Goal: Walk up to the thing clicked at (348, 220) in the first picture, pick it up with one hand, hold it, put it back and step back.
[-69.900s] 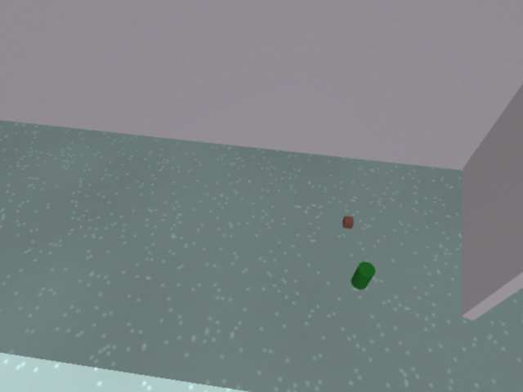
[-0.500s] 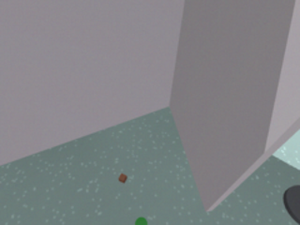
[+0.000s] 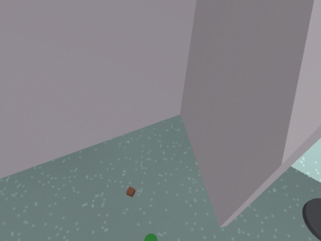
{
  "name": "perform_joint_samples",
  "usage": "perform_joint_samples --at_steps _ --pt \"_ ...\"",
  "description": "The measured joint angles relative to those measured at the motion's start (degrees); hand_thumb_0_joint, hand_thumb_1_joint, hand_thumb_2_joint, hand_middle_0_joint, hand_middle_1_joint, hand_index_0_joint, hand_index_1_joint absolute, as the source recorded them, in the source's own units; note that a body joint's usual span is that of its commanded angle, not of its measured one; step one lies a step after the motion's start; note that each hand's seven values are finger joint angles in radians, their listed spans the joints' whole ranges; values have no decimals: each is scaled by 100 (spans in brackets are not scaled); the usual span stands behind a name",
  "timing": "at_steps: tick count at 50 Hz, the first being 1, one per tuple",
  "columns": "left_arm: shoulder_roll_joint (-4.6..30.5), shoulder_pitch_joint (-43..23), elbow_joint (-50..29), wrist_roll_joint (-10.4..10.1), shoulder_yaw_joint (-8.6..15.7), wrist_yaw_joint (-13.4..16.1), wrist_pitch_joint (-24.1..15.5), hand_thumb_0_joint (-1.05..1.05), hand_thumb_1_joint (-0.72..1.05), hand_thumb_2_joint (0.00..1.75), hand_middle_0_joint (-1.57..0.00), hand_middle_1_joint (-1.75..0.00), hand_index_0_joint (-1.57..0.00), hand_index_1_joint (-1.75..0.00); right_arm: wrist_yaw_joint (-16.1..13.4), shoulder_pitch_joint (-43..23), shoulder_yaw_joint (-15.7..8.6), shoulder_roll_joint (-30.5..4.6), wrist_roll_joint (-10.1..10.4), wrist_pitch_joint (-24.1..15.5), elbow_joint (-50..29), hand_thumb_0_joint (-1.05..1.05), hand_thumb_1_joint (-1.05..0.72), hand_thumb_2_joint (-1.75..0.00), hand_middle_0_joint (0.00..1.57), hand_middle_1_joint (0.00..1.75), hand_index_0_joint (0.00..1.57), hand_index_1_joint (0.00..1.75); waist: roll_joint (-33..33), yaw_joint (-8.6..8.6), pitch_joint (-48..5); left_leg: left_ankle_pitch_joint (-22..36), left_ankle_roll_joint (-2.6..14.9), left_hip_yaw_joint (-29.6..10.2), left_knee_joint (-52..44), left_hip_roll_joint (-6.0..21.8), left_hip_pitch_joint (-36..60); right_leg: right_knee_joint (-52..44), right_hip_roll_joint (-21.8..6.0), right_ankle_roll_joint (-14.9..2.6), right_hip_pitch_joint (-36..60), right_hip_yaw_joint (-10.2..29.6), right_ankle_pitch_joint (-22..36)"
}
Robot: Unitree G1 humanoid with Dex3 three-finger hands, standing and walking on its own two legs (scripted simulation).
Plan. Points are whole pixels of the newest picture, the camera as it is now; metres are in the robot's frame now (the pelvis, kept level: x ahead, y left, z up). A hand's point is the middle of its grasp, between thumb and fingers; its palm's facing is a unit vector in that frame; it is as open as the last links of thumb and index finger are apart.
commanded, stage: stand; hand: left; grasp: from above
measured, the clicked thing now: (130, 191) +0.53 +0.18 -0.76
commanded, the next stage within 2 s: rise first in 0.06 s
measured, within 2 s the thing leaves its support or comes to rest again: neither
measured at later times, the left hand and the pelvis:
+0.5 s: hand out of the picture +0.15 +0.25 -0.17, palm faces +0.00 -0.93 -0.38, open 10.3 cm; pelvis -0.02 +0.01 -0.02, yaw -1 degrees
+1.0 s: hand out of the picture +0.14 +0.26 -0.22, palm faces -0.02 -0.86 -0.51, open 11.5 cm; pelvis +0.00 +0.02 -0.07, yaw -1 degrees
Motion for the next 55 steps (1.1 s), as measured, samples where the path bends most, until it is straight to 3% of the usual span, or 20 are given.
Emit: perform_joint_samples --at_steps 9,13,18,21,27,34,40,46,55 --pt "14 8 -8 0 -12 -5 13 0 91 90 -20 -31 -20 -30 -1 -10 3 -4 2 4 4 0 -90 -90 20 30 20 30 -6 -2 3 17 6 21 -15 -5 15 -5 -5 7 2 22 19" --pt "-100 -265 -306 -166 220 84 -94 0 84 89 -21 -37 -20 -37 -157 305 61 76 287 -121 -947 0 -88 -89 20 30 20 30 -6 -38 34 -147 24 -24 516 -18 -590 480 -18 -6 -565 -10 -135" --pt "-44 -966 -274 156 611 8 3 0 61 82 -27 -53 -26 -53 -191 396 -2 406 259 -193 -1614 0 -88 -89 20 30 20 30 -118 -116 -4 -371 3 7 1232 23 -1468 1168 21 -25 -1455 44 -324" --pt "-45 -1000 -583 370 805 50 225 0 42 78 -32 -62 -30 -62 -156 536 -71 558 214 -192 -1891 0 -89 -90 20 30 20 30 -158 -147 -115 -529 0 60 1572 47 -1807 1497 45 -26 -1817 106 -450" --pt "-234 -694 -1258 521 714 338 1038 0 6 70 -40 -70 -38 -70 -123 797 -75 593 237 -188 -2290 0 -93 -91 20 30 20 30 -25 -200 -344 -770 40 81 1978 47 -2134 1806 43 21 -2108 136 -628" --pt "-417 -466 -1726 721 756 589 1563 0 -14 65 -47 -69 -45 -70 -119 768 -86 601 179 -408 -2645 1 -97 -92 20 30 20 30 -28 -166 -560 -1167 74 60 2796 29 -2914 2599 23 58 -2874 138 -1014" --pt "-479 -189 -2501 907 803 871 1810 0 -17 62 -52 -64 -48 -66 -216 601 -85 630 115 -473 -2823 1 -97 -92 20 30 20 30 -84 -116 -692 -1538 71 14 3531 30 -3530 3311 21 68 -3470 113 -1378" --pt "-529 56 -3170 911 699 982 2258 -1 -13 59 -54 -61 -51 -63 -374 422 -59 686 80 -427 -2926 1 -95 -91 20 30 20 30 -28 -110 -828 -1740 84 -29 3891 35 -3830 3615 26 88 -3734 81 -1559" --pt "-670 61 -3350 1190 560 1248 2680 0 -10 58 -52 -62 -50 -63 -448 357 -21 781 43 -442 -3051 1 -92 -91 20 30 20 30 4 -86 -1021 -1901 95 -75 4283 25 -4252 3974 18 94 -4126 49 -1715"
